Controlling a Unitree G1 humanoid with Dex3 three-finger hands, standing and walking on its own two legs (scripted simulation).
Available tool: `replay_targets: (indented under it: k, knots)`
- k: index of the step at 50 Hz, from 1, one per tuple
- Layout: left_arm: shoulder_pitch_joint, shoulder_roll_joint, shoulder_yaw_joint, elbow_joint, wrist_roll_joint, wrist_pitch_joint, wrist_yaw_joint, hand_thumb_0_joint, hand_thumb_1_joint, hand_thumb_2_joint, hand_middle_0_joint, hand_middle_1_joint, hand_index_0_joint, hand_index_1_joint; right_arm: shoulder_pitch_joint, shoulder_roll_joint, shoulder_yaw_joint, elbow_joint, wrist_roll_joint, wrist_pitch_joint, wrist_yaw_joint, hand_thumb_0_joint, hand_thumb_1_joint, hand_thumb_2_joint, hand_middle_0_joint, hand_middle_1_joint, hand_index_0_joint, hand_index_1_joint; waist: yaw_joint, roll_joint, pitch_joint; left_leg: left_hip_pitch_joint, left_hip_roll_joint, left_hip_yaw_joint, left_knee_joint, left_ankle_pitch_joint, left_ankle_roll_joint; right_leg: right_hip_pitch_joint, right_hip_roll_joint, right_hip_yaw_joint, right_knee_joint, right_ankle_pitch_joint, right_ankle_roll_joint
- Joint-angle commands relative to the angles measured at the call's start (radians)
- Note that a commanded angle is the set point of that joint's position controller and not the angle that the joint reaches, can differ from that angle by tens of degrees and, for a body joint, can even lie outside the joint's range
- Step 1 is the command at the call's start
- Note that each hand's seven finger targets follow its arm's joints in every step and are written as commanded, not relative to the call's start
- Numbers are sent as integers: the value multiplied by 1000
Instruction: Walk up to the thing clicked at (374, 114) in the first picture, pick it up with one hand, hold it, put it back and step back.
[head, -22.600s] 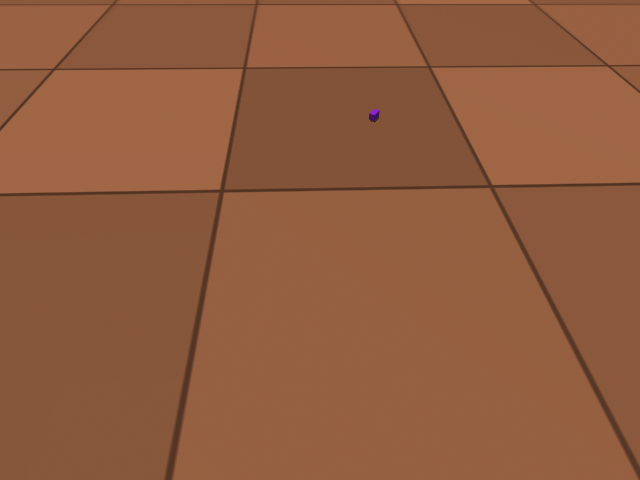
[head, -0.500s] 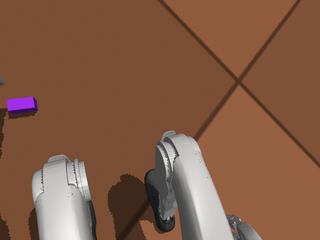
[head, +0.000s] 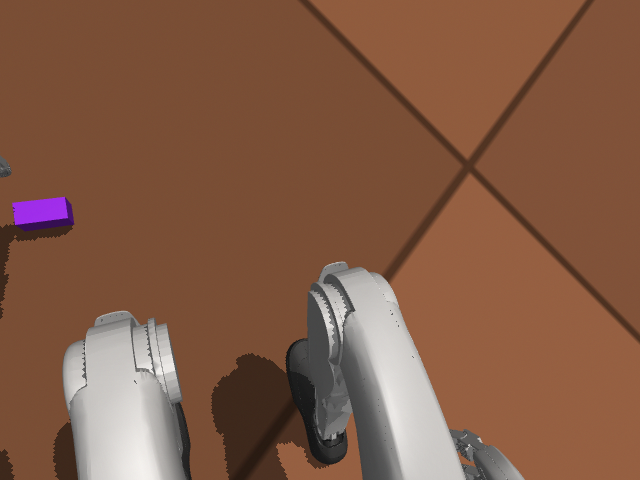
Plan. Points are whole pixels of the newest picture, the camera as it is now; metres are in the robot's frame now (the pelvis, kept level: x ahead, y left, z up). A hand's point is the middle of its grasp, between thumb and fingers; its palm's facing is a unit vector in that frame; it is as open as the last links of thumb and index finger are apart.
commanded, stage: rise first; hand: left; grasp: from above
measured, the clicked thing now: (44, 214) +0.50 +0.27 -0.31
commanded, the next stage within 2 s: approach in 0.14 s
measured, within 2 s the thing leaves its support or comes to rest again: neither
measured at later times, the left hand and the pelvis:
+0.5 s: hand out of the picture +0.47 +0.29 -0.18, palm faces -0.45 -0.03 -0.89, open 12.0 cm; pelvis +0.00 +0.00 +0.00, yaw +0 degrees
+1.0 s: hand out of the picture +0.46 +0.29 -0.19, palm faces -0.50 -0.08 -0.86, open 11.9 cm; pelvis +0.00 -0.01 -0.01, yaw +0 degrees
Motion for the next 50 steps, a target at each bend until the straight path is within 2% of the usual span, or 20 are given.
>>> replay_targets:
  k: [1, 7, 9, 12, 13, 19, 25, 26, 27, 29, 30, 34, 40, 41, 42, 43, 45, 47, 49, 50]
  knots:
    - [-323, 252, 24, -157, -26, 4, 38, 0, -173, 718, -416, -643, -405, -655, 203, -264, -85, -6, 1, -5, -14, 0, -901, -900, 200, 300, 200, 300, -4, 337, -638, 497, -15, 73, -279, 124, 24, 302, 26, -79, -222, 136, -70]
    - [-289, 262, 33, -151, -24, 2, 40, 0, -172, 717, -423, -624, -409, -640, 200, -263, -87, -4, 3, -9, -14, 0, -900, -899, 200, 300, 200, 300, 10, 367, -648, 515, -13, 74, -277, 140, 17, 300, 27, -79, -212, 148, -73]
    - [-273, 229, 18, -138, -30, 8, 38, 0, -162, 710, -432, -610, -417, -626, 205, -260, -88, -3, 2, -12, -12, 0, -899, -898, 200, 300, 200, 300, 2, 353, -632, 519, -15, 75, -278, 145, 17, 291, 24, -79, -211, 156, -73]
    - [-279, 266, 39, -160, -24, 7, 40, 0, -240, 787, -435, -574, -387, -625, 206, -263, -88, -3, 4, -10, -13, 0, -901, -899, 200, 300, 200, 300, 10, 369, -654, 520, -14, 76, -278, 158, 16, 303, 25, -79, -208, 165, -74]
    - [-283, 270, 43, -167, -25, 9, 41, 0, -174, 707, -407, -654, -403, -675, 211, -264, -89, -7, 3, -11, -11, 0, -898, -895, 200, 300, 200, 300, 8, 368, -650, 526, -14, 74, -279, 164, 16, 303, 22, -80, -207, 171, -75]
    - [-379, 147, -36, -196, -44, 7, 38, 0, -175, 707, -394, -695, -395, -694, 229, -257, -92, 9, 1, -16, -9, 0, -898, -894, 200, 300, 200, 300, -46, 362, -644, 516, -9, 71, -272, 145, 18, 285, 27, -83, -222, 167, -74]
    - [-459, 85, -100, -95, -18, 34, 58, 0, -197, 729, -388, -708, -386, -710, 255, -263, -80, 23, -8, -28, -17, 0, -901, -895, 200, 300, 200, 300, -84, 358, -610, 515, -8, 70, -260, 146, 15, 272, 30, -90, -226, 173, -75]
    - [-484, 109, -92, -102, -12, 42, 62, 0, -190, 725, -390, -716, -391, -716, 256, -265, -74, 19, -9, -30, -15, 0, -901, -895, 200, 300, 200, 300, -80, 366, -621, 520, -6, 69, -256, 160, 14, 274, 32, -91, -218, 187, -77]
    - [-484, 149, -67, -126, -1, 53, 76, 0, -191, 735, -402, -698, -397, -704, 258, -271, -76, 18, -7, -29, -17, 0, -901, -895, 200, 300, 200, 300, -53, 408, -664, 560, -8, 71, -268, 201, 8, 290, 29, -90, -209, 216, -79]
    - [-434, 142, -50, -57, -1, 81, 90, 0, -190, 731, -400, -690, -394, -696, 247, -270, -72, 6, -9, -30, -8, 0, -901, -896, 200, 300, 200, 300, -43, 441, -657, 569, -7, 64, -287, 220, 0, 275, 26, -97, -183, 228, -82]
    - [-425, 149, -38, -31, 5, 95, 94, 0, -189, 731, -405, -682, -398, -691, 247, -275, -70, 0, -11, -32, -2, 0, -902, -896, 200, 300, 200, 300, -55, 424, -646, 571, -6, 60, -285, 227, -1, 271, 23, -99, -179, 237, -79]
    - [-371, 201, 5, -63, -6, 142, 101, 0, -174, 717, -418, -657, -408, -667, 220, -269, -59, -36, 2, -23, 7, 0, -900, -895, 200, 300, 200, 300, -10, 409, -718, 534, -15, 94, -270, 255, 18, 357, 30, -76, -196, 270, -80]
    - [-289, 214, 12, -40, -66, 162, 54, 0, -177, 706, -412, -661, -407, -666, 201, -265, -50, -53, 13, -27, 15, 0, -901, -894, 200, 300, 200, 300, -23, 263, -616, 353, -15, 110, -229, 171, 50, 424, 37, -45, -221, 214, -61]
    - [-300, 244, 41, -66, -80, 152, 44, 0, -172, 697, -408, -664, -406, -667, 199, -281, -58, -66, 12, -30, 12, 0, -900, -894, 200, 300, 200, 300, -27, 236, -612, 336, -16, 104, -226, 155, 50, 419, 33, -48, -228, 188, -63]
    - [-308, 219, 19, -60, -86, 141, 29, 0, -181, 700, -394, -691, -396, -689, 196, -270, -49, -64, 7, -31, 11, 0, -900, -894, 200, 300, 200, 300, -35, 236, -610, 318, -16, 103, -222, 136, 50, 442, 36, -44, -231, 170, -62]
    - [-314, 271, 66, -68, -98, 128, 22, 0, -177, 694, -391, -697, -396, -692, 214, -288, -62, -55, 3, -29, 6, 0, -898, -894, 200, 300, 200, 300, -49, 207, -605, 307, -17, 97, -213, 121, 52, 441, 32, -46, -239, 148, -59]
    - [-361, 288, 82, -123, -96, 91, -2, 0, -178, 696, -399, -687, -400, -686, 237, -300, -72, -52, -3, -27, -3, 0, -901, -895, 200, 300, 200, 300, -59, 234, -602, 333, -15, 90, -205, 110, 40, 415, 28, -54, -239, 117, -70]
    - [-421, 253, 55, -184, -90, 45, -23, 0, -183, 698, -399, -699, -399, -699, 247, -297, -78, -41, -11, -25, -10, 0, -904, -897, 200, 300, 200, 300, -79, 284, -620, 394, -11, 77, -199, 108, 25, 378, 31, -63, -239, 101, -81]
    - [-460, 151, -32, -241, -88, 6, -32, 0, -190, 699, -383, -718, -387, -713, 245, -273, -78, -37, -13, -25, -14, 0, -903, -896, 200, 300, 200, 300, -87, 330, -657, 451, -7, 71, -205, 106, 15, 365, 35, -71, -237, 106, -80]
    - [-484, 175, -37, -254, -81, -7, -29, 0, -196, 707, -376, -720, -380, -715, 252, -273, -82, -15, -13, -24, -17, 0, -902, -896, 200, 300, 200, 300, -87, 344, -663, 452, -4, 69, -201, 95, 15, 356, 37, -68, -235, 96, -79]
